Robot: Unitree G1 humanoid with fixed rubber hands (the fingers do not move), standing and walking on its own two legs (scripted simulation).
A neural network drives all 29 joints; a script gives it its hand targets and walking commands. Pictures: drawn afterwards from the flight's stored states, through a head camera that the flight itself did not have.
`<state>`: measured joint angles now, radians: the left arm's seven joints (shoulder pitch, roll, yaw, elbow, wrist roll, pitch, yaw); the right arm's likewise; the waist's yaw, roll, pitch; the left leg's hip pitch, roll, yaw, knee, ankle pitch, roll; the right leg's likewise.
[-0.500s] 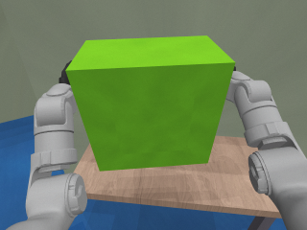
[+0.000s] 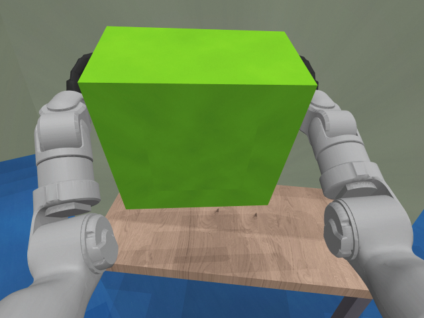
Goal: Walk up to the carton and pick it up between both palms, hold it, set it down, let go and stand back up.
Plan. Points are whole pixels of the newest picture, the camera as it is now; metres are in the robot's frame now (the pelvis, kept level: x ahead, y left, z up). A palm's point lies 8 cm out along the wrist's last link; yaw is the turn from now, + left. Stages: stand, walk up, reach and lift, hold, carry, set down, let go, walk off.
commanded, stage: set down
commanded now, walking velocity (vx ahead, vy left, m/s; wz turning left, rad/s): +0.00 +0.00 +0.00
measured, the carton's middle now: (198, 128) +0.38 -0.01 +0.26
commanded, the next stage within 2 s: none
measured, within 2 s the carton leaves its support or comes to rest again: neither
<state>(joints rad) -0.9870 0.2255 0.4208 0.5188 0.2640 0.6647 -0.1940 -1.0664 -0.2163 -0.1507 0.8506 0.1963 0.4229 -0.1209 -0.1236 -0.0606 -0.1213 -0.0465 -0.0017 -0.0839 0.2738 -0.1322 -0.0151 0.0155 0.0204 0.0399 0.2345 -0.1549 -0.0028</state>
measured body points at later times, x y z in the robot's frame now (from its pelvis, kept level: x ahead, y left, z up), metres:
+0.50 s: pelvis +0.01 +0.01 +0.00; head -0.04 +0.03 +0.45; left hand +0.42 +0.16 +0.23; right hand +0.38 -0.23 +0.23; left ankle +0.02 +0.13 -0.75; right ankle -0.01 -0.12 -0.75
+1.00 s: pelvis +0.01 +0.01 +0.00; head -0.02 +0.04 +0.45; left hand +0.43 +0.17 +0.18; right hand +0.39 -0.21 +0.18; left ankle +0.02 +0.13 -0.75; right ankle -0.01 -0.11 -0.75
